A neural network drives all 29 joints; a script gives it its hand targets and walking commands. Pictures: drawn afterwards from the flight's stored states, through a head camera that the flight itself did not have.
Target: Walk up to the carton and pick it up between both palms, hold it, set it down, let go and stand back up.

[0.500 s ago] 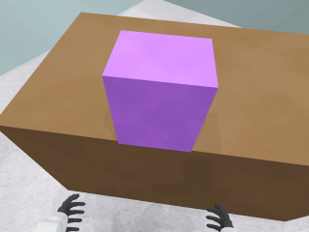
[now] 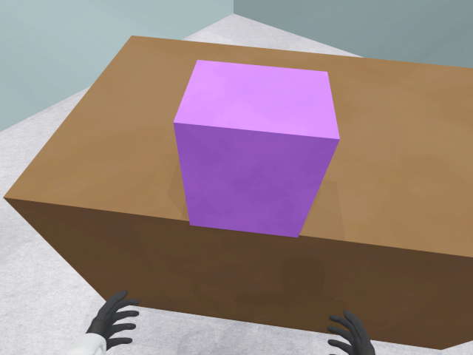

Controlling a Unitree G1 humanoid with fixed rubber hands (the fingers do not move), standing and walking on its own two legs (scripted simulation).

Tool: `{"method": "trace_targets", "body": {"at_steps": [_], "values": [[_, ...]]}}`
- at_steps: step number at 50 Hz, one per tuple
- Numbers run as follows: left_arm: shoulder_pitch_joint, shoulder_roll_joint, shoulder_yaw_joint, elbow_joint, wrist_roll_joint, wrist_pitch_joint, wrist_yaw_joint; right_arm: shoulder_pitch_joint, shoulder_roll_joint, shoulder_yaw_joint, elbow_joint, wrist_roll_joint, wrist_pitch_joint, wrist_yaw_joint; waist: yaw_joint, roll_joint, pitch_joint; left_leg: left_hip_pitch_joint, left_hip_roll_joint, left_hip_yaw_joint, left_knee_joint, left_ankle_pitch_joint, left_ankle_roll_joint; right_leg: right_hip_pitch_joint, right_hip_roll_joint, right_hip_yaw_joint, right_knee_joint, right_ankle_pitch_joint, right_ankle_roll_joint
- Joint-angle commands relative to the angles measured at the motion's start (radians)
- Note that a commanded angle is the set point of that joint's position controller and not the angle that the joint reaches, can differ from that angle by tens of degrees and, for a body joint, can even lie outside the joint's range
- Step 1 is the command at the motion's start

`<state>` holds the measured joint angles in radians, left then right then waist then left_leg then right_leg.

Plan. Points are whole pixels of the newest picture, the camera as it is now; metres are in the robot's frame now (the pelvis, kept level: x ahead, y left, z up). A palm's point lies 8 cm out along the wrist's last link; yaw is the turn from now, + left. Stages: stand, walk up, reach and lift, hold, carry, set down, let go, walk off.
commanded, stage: reach and lift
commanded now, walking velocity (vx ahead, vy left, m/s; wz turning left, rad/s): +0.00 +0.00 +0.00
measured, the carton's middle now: (251, 156) +0.45 +0.01 +0.09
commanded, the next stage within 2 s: none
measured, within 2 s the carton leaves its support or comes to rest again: neither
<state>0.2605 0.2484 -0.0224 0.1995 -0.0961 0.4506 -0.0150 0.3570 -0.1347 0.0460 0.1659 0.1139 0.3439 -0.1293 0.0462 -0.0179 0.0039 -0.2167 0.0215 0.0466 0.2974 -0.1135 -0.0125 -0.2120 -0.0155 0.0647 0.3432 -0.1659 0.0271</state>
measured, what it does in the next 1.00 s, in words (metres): stands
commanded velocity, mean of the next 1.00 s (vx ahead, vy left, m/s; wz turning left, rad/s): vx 0.00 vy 0.00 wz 0.00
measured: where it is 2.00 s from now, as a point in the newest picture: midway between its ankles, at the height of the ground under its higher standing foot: outside the picture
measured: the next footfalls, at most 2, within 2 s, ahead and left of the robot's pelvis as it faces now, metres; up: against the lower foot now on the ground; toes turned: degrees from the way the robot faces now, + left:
none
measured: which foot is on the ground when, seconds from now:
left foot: down 0.00-1.00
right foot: down 0.00-1.00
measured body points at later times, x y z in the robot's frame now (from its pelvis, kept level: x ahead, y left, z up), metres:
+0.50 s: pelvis +0.01 +0.00 +0.00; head +0.02 +0.00 +0.45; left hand +0.18 +0.23 -0.02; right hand +0.18 -0.19 -0.02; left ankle +0.02 +0.13 -0.75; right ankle +0.01 -0.14 -0.75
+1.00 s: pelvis +0.03 +0.00 +0.00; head +0.02 +0.00 +0.45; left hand +0.22 +0.23 +0.03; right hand +0.23 -0.19 +0.03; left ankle +0.02 +0.13 -0.75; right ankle +0.01 -0.14 -0.75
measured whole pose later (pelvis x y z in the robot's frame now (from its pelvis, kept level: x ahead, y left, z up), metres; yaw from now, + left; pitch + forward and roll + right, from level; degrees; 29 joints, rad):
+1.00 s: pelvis +0.03 +0.00 +0.00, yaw -1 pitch +1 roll +1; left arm 0.36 0.28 0.02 -0.14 -0.20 0.22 -0.02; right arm 0.44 -0.20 0.08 -0.19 0.21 0.16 -0.14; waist 0.07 -0.02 -0.05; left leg -0.14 0.03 0.06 0.25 -0.13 -0.02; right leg -0.14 -0.01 0.08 0.29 -0.18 0.02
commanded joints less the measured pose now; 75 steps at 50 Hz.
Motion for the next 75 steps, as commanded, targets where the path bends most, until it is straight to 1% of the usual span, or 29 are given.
{"method": "trace_targets", "body": {"at_steps": [1,4,11,24,29,35,47,57,61,64,66,70,72,75], "values": [[-0.028,0.098,0.042,-0.177,-0.005,-0.037,0.009,0.024,-0.055,-0.011,-0.141,0.008,-0.032,0.001,-0.004,0.044,-0.087,0.002,-0.016,0.049,-0.078,0.028,-0.003,0.070,0.034,-0.023,-0.068,-0.007,-0.028],[0.006,0.100,0.046,-0.205,-0.010,-0.047,0.008,0.044,-0.061,-0.007,-0.176,0.014,-0.043,-0.003,0.001,0.043,-0.086,0.016,-0.020,0.050,-0.080,0.053,-0.005,0.065,0.035,-0.019,-0.079,-0.004,-0.025],[0.047,0.104,0.056,-0.254,-0.027,-0.097,0.006,0.078,-0.070,0.001,-0.253,0.019,-0.083,-0.007,0.005,0.036,-0.073,0.015,-0.020,0.051,-0.084,0.049,0.004,0.054,0.039,-0.016,-0.080,-0.007,-0.019],[0.121,0.122,0.069,-0.344,-0.057,-0.202,-0.003,0.148,-0.079,0.027,-0.363,0.045,-0.157,-0.013,0.008,0.025,-0.074,0.103,-0.019,0.046,-0.063,0.149,0.021,0.005,0.037,-0.008,-0.099,0.009,-0.010],[0.130,0.128,0.070,-0.379,-0.068,-0.228,-0.004,0.142,-0.082,0.027,-0.402,0.053,-0.179,-0.014,0.016,0.028,-0.070,0.123,-0.018,0.043,-0.057,0.154,0.027,-0.013,0.034,-0.008,-0.107,-0.004,-0.011],[0.106,0.134,0.074,-0.420,-0.087,-0.244,-0.003,0.122,-0.088,0.023,-0.434,0.062,-0.190,-0.016,0.015,0.021,-0.065,0.153,-0.016,0.037,-0.048,0.145,0.034,-0.040,0.029,-0.008,-0.116,-0.028,-0.010],[0.057,0.123,0.090,-0.481,-0.103,-0.264,-0.003,0.067,-0.129,0.005,-0.491,0.093,-0.213,-0.010,0.019,0.031,-0.080,0.213,-0.016,0.025,-0.036,0.223,0.026,-0.037,0.038,-0.012,-0.130,0.004,-0.016],[-0.012,0.116,0.104,-0.502,-0.113,-0.296,-0.005,0.005,-0.160,-0.013,-0.522,0.116,-0.244,0.000,0.018,0.029,-0.089,0.248,-0.018,0.017,-0.035,0.239,0.030,-0.032,0.036,-0.013,-0.142,0.006,-0.021],[-0.010,0.108,0.109,-0.481,-0.109,-0.288,-0.016,0.011,-0.164,-0.006,-0.500,0.120,-0.240,-0.005,0.017,0.030,-0.082,0.267,-0.019,0.015,-0.037,0.260,0.028,-0.030,0.039,-0.014,-0.155,0.024,-0.022],[-0.034,0.115,0.112,-0.515,-0.111,-0.274,-0.015,-0.019,-0.172,-0.009,-0.531,0.124,-0.230,-0.009,0.019,0.026,-0.097,0.269,-0.019,0.018,-0.039,0.268,0.027,-0.024,0.040,-0.015,-0.157,0.028,-0.022],[-0.064,0.123,0.114,-0.544,-0.118,-0.255,-0.007,-0.051,-0.177,-0.017,-0.556,0.125,-0.214,-0.010,0.018,0.019,-0.105,0.263,-0.019,0.021,-0.041,0.246,0.030,-0.027,0.037,-0.015,-0.156,0.009,-0.021],[-0.116,0.137,0.122,-0.582,-0.133,-0.192,0.007,-0.101,-0.178,-0.027,-0.572,0.127,-0.160,-0.015,0.012,0.012,-0.105,0.262,-0.019,0.027,-0.043,0.206,0.033,-0.036,0.030,-0.014,-0.156,-0.024,-0.016],[-0.138,0.143,0.129,-0.597,-0.139,-0.153,0.009,-0.126,-0.181,-0.030,-0.575,0.132,-0.128,-0.020,0.011,0.013,-0.107,0.270,-0.020,0.030,-0.042,0.216,0.030,-0.031,0.030,-0.013,-0.158,-0.019,-0.013],[-0.169,0.150,0.145,-0.616,-0.143,-0.094,0.007,-0.170,-0.193,-0.037,-0.581,0.143,-0.084,-0.027,0.010,0.016,-0.117,0.289,-0.022,0.031,-0.038,0.262,0.021,-0.010,0.033,-0.012,-0.160,0.015,-0.011]]}}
